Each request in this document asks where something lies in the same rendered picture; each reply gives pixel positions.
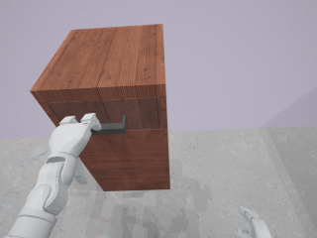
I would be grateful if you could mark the handle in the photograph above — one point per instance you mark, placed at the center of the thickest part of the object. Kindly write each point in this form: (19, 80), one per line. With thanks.
(111, 128)

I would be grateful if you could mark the robot left hand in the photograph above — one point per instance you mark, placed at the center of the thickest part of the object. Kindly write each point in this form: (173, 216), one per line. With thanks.
(71, 137)

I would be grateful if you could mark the drawer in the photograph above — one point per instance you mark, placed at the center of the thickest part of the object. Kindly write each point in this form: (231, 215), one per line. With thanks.
(142, 113)

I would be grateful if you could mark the left robot forearm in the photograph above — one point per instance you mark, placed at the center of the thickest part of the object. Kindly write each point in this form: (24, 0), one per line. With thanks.
(47, 199)

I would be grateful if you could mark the cabinet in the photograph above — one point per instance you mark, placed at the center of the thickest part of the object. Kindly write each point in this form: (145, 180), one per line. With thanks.
(114, 63)

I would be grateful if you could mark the robot right hand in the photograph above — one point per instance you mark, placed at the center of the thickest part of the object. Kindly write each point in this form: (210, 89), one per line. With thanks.
(258, 227)

